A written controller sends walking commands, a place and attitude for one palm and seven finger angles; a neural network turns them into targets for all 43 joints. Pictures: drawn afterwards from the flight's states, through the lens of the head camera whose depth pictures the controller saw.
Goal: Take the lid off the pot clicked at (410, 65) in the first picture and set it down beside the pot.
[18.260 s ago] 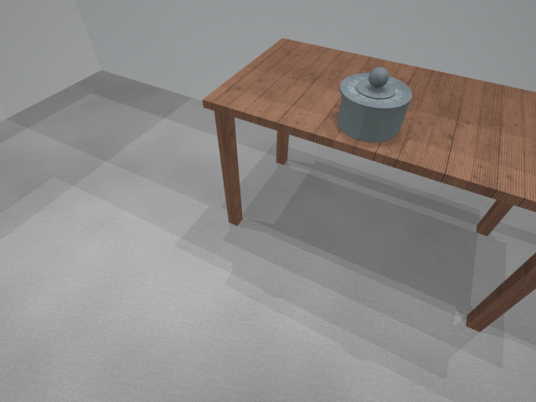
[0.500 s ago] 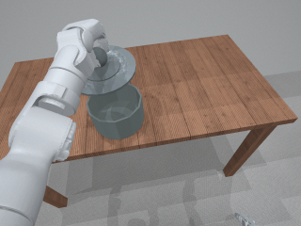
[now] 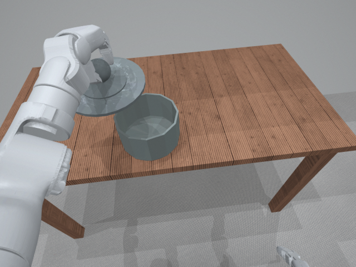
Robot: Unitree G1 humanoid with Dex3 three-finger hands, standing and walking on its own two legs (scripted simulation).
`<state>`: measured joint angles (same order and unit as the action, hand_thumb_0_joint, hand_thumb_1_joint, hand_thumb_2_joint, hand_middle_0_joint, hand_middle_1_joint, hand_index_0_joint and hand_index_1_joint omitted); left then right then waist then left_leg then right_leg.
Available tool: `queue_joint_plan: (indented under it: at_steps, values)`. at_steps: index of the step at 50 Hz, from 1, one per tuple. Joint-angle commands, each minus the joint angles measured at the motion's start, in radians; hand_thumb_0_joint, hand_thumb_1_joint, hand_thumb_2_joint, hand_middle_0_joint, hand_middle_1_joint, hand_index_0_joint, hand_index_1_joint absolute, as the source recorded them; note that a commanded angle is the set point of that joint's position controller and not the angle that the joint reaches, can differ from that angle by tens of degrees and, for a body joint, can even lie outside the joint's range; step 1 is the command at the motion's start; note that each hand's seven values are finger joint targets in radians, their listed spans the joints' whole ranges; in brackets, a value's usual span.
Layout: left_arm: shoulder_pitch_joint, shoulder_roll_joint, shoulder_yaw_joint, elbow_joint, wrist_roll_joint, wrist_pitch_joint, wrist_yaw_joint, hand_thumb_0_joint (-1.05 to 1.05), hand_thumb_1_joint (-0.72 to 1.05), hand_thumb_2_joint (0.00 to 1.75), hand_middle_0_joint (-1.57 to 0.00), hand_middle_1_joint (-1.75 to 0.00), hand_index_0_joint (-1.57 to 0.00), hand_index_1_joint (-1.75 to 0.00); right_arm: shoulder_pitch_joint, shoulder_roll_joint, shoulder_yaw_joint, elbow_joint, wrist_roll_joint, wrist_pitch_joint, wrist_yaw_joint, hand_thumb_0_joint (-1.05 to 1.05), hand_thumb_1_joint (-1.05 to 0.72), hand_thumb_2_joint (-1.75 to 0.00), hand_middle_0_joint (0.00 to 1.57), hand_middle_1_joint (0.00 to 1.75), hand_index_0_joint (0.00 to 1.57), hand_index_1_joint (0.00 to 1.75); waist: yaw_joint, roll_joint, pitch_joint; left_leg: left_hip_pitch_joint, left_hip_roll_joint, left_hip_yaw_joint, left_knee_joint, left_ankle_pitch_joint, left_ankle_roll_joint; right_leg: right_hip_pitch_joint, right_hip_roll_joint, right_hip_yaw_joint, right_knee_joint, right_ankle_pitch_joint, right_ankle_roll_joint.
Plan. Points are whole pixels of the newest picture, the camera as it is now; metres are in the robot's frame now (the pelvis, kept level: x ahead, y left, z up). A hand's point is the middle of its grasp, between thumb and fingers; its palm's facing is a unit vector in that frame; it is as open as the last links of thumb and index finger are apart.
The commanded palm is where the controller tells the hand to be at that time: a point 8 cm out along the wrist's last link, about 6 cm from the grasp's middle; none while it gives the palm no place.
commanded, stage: move the lid sideways beside the pot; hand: left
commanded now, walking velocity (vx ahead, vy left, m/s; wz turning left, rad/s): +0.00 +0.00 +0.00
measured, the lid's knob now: (98, 70) +0.51 +0.18 +0.18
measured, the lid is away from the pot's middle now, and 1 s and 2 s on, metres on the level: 0.08 0.20 0.23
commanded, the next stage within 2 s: lower the lid onto the table in 1.40 s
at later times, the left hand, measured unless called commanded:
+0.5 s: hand (66, 70) +0.48 +0.24 +0.21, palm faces -0.28 -0.09 -0.96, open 8.6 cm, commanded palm +0.48 +0.25 +0.28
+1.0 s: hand (43, 74) +0.47 +0.29 +0.20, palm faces -0.31 -0.09 -0.95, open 8.6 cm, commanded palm +0.48 +0.29 +0.28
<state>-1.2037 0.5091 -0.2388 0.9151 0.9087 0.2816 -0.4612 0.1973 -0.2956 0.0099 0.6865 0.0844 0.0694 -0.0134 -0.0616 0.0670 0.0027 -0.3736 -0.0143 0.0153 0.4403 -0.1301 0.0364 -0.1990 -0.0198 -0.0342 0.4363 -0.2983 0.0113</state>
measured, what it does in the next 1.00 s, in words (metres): stands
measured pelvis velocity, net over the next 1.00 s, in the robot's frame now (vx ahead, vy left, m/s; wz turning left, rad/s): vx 0.00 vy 0.01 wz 0.00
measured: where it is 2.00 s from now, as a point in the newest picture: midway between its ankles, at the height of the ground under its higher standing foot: outside the picture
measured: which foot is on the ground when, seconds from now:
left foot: down 0.00-1.00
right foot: down 0.00-1.00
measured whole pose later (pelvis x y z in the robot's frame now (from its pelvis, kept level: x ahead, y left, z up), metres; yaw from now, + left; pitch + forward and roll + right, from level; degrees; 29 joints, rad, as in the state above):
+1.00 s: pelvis +0.00 +0.01 +0.00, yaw +0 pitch +5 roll -2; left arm -1.18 0.74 -0.15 0.95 0.94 0.12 -0.53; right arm 0.23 -0.31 0.01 0.69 0.10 0.09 -0.03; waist -0.06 0.05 0.03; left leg -0.42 -0.01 0.01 0.48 -0.15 0.05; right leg -0.22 -0.01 -0.04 0.42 -0.28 0.02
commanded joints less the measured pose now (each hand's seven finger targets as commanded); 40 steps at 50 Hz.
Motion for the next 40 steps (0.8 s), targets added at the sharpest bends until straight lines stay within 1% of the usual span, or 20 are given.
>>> queue_joint_plan:
  at_steps: [1, 3, 7, 10, 12, 14, 16, 18, 19, 22, 23, 24, 26, 27, 28, 29, 34, 37, 38, 40]
  values:
    - [-0.703, 0.288, 0.087, -0.227, 0.038, -0.010, 0.068, 0.00, 0.50, 1.11, -0.87, -1.04, -0.79, -1.02, -0.007, -0.138, -0.048, -0.096, -0.003, -0.038, -0.012, 0.00, -0.90, -0.90, 0.20, 0.30, 0.20, 0.30, -0.020, -0.021, -0.466, 0.457, -0.030, -0.051, 0.014, 0.191, 0.048, -0.112, 0.067, -0.022, -0.058, 0.323, -0.047]
    - [-0.688, 0.352, 0.133, -0.226, 0.046, -0.019, 0.066, 0.00, 0.50, 1.11, -0.87, -1.04, -0.79, -1.02, -0.006, -0.146, -0.049, -0.100, -0.005, -0.039, -0.015, 0.00, -0.90, -0.90, 0.20, 0.30, 0.20, 0.30, -0.013, -0.039, -0.490, 0.447, -0.031, -0.045, 0.021, 0.198, 0.051, -0.081, 0.064, -0.013, -0.058, 0.351, -0.046]
    - [-0.691, 0.244, 0.041, -0.192, 0.030, -0.025, 0.043, 0.00, 0.50, 1.11, -0.87, -1.04, -0.79, -1.02, -0.001, -0.141, -0.050, -0.093, 0.001, -0.044, -0.016, 0.00, -0.90, -0.90, 0.20, 0.30, 0.20, 0.30, -0.028, -0.024, -0.453, 0.448, -0.028, -0.051, 0.014, 0.177, 0.048, -0.132, 0.066, -0.027, -0.067, 0.304, -0.047]
    - [-0.695, 0.328, 0.099, -0.185, 0.037, -0.033, 0.042, 0.00, 0.50, 1.11, -0.87, -1.04, -0.79, -1.02, 0.012, -0.153, -0.052, -0.081, -0.001, -0.041, -0.018, 0.00, -0.90, -0.90, 0.20, 0.30, 0.20, 0.30, -0.025, -0.018, -0.451, 0.450, -0.026, -0.055, 0.013, 0.146, 0.048, -0.133, 0.070, -0.025, -0.067, 0.277, -0.047]
    - [-0.674, 0.324, 0.093, -0.177, 0.030, -0.046, 0.032, 0.00, 0.50, 1.11, -0.87, -1.04, -0.79, -1.02, 0.020, -0.153, -0.051, -0.085, -0.002, -0.044, -0.021, 0.00, -0.90, -0.90, 0.20, 0.30, 0.20, 0.30, -0.025, -0.039, -0.451, 0.432, -0.029, -0.051, 0.015, 0.149, 0.051, -0.121, 0.068, -0.025, -0.072, 0.291, -0.046]
    - [-0.680, 0.368, 0.110, -0.156, 0.040, -0.048, 0.033, 0.00, 0.50, 1.11, -0.87, -1.04, -0.79, -1.02, 0.023, -0.160, -0.048, -0.075, 0.002, -0.038, -0.024, 0.00, -0.90, -0.90, 0.20, 0.30, 0.20, 0.30, -0.028, -0.043, -0.431, 0.408, -0.028, -0.047, 0.010, 0.119, 0.052, -0.115, 0.070, -0.022, -0.074, 0.277, -0.042]
    - [-0.711, 0.351, 0.090, -0.179, 0.041, -0.058, 0.035, 0.00, 0.50, 1.11, -0.87, -1.04, -0.79, -1.02, 0.032, -0.159, -0.050, -0.073, 0.002, -0.043, -0.026, 0.00, -0.90, -0.90, 0.20, 0.30, 0.20, 0.30, -0.030, -0.014, -0.434, 0.426, -0.026, -0.053, 0.008, 0.114, 0.050, -0.135, 0.073, -0.030, -0.073, 0.254, -0.045]
    - [-0.666, 0.409, 0.129, -0.143, 0.054, -0.068, 0.036, 0.00, 0.50, 1.11, -0.87, -1.04, -0.79, -1.02, 0.039, -0.165, -0.049, -0.071, 0.000, -0.042, -0.029, 0.00, -0.90, -0.90, 0.20, 0.30, 0.20, 0.30, -0.027, -0.032, -0.427, 0.405, -0.024, -0.047, 0.014, 0.109, 0.055, -0.125, 0.074, -0.023, -0.078, 0.258, -0.044]
    - [-0.712, 0.437, 0.140, -0.199, 0.055, -0.079, 0.040, 0.00, 0.50, 1.11, -0.87, -1.04, -0.79, -1.02, 0.040, -0.166, -0.048, -0.073, 0.001, -0.042, -0.029, 0.00, -0.90, -0.90, 0.20, 0.30, 0.20, 0.30, -0.022, 0.011, -0.459, 0.422, -0.023, -0.049, 0.010, 0.123, 0.050, -0.108, 0.073, -0.024, -0.071, 0.271, -0.047]
    - [-0.681, 0.415, 0.132, -0.209, 0.051, -0.099, 0.037, 0.00, 0.50, 1.11, -0.87, -1.04, -0.79, -1.02, 0.044, -0.157, -0.053, -0.091, -0.003, -0.051, -0.031, 0.00, -0.90, -0.90, 0.20, 0.30, 0.20, 0.30, -0.017, 0.042, -0.496, 0.453, -0.025, -0.051, 0.023, 0.183, 0.051, -0.107, 0.074, -0.025, -0.068, 0.303, -0.053]
    - [-0.655, 0.452, 0.163, -0.187, 0.055, -0.099, 0.038, 0.00, 0.50, 1.11, -0.87, -1.04, -0.79, -1.02, 0.055, -0.163, -0.054, -0.080, -0.003, -0.045, -0.031, 0.00, -0.90, -0.90, 0.20, 0.30, 0.20, 0.30, -0.017, 0.018, -0.476, 0.445, -0.021, -0.052, 0.025, 0.170, 0.054, -0.106, 0.077, -0.026, -0.070, 0.299, -0.049]
    - [-0.657, 0.452, 0.155, -0.174, 0.058, -0.098, 0.036, 0.00, 0.50, 1.11, -0.87, -1.04, -0.79, -1.02, 0.054, -0.166, -0.052, -0.078, 0.000, -0.040, -0.030, 0.00, -0.90, -0.90, 0.20, 0.30, 0.20, 0.30, -0.019, 0.038, -0.465, 0.437, -0.023, -0.050, 0.019, 0.162, 0.051, -0.115, 0.077, -0.027, -0.071, 0.289, -0.050]
    - [-0.624, 0.458, 0.164, -0.130, 0.055, -0.097, 0.029, 0.00, 0.50, 1.11, -0.87, -1.04, -0.79, -1.02, 0.063, -0.168, -0.054, -0.074, 0.001, -0.038, -0.031, 0.00, -0.90, -0.90, 0.20, 0.30, 0.20, 0.30, -0.020, 0.011, -0.435, 0.415, -0.023, -0.046, 0.021, 0.160, 0.054, -0.117, 0.077, -0.030, -0.073, 0.294, -0.049]
    - [-0.598, 0.490, 0.185, -0.124, 0.056, -0.102, 0.024, 0.00, 0.50, 1.11, -0.87, -1.04, -0.79, -1.02, 0.063, -0.172, -0.053, -0.080, 0.003, -0.037, -0.030, 0.00, -0.90, -0.90, 0.20, 0.30, 0.20, 0.30, -0.012, -0.016, -0.447, 0.396, -0.023, -0.040, 0.022, 0.174, 0.056, -0.087, 0.073, -0.025, -0.076, 0.319, -0.049]
    - [-0.619, 0.501, 0.186, -0.140, 0.059, -0.103, 0.023, 0.00, 0.50, 1.11, -0.87, -1.04, -0.79, -1.02, 0.058, -0.174, -0.052, -0.081, 0.004, -0.031, -0.029, 0.00, -0.90, -0.90, 0.20, 0.30, 0.20, 0.30, -0.016, -0.002, -0.434, 0.394, -0.023, -0.037, 0.022, 0.166, 0.057, -0.093, 0.074, -0.023, -0.075, 0.321, -0.047]
    - [-0.626, 0.475, 0.161, -0.133, 0.058, -0.102, 0.019, 0.00, 0.50, 1.11, -0.87, -1.04, -0.79, -1.02, 0.058, -0.173, -0.052, -0.079, 0.005, -0.029, -0.029, 0.00, -0.90, -0.90, 0.20, 0.30, 0.20, 0.30, -0.021, 0.004, -0.433, 0.395, -0.026, -0.038, 0.023, 0.160, 0.057, -0.100, 0.075, -0.025, -0.076, 0.312, -0.046]
    - [-0.640, 0.499, 0.172, -0.220, 0.060, -0.131, 0.007, 0.00, 0.50, 1.11, -0.87, -1.04, -0.79, -1.02, 0.062, -0.173, -0.061, -0.089, 0.001, -0.024, -0.032, 0.00, -0.90, -0.90, 0.20, 0.30, 0.20, 0.30, -0.023, 0.048, -0.501, 0.474, -0.022, -0.044, 0.046, 0.240, 0.060, -0.104, 0.082, -0.028, -0.067, 0.347, -0.047]
    - [-0.597, 0.459, 0.145, -0.180, 0.043, -0.140, -0.009, 0.00, 0.50, 1.11, -0.87, -1.04, -0.79, -1.02, 0.070, -0.174, -0.062, -0.084, 0.005, -0.022, -0.035, 0.00, -0.90, -0.90, 0.20, 0.30, 0.20, 0.30, -0.029, 0.029, -0.454, 0.466, -0.017, -0.044, 0.041, 0.232, 0.062, -0.139, 0.083, -0.037, -0.073, 0.325, -0.047]
    - [-0.633, 0.506, 0.174, -0.230, 0.038, -0.145, -0.008, 0.00, 0.50, 1.11, -0.87, -1.04, -0.79, -1.02, 0.068, -0.181, -0.062, -0.078, 0.007, -0.016, -0.032, 0.00, -0.90, -0.90, 0.20, 0.30, 0.20, 0.30, -0.026, 0.044, -0.456, 0.477, -0.013, -0.049, 0.039, 0.223, 0.060, -0.134, 0.083, -0.037, -0.071, 0.326, -0.046]
    - [-0.598, 0.512, 0.177, -0.172, 0.039, -0.146, -0.009, 0.00, 0.50, 1.11, -0.87, -1.04, -0.79, -1.02, 0.071, -0.180, -0.058, -0.074, 0.008, -0.011, -0.034, 0.00, -0.90, -0.90, 0.20, 0.30, 0.20, 0.30, -0.028, 0.033, -0.434, 0.446, -0.018, -0.044, 0.038, 0.204, 0.060, -0.135, 0.082, -0.036, -0.073, 0.312, -0.046]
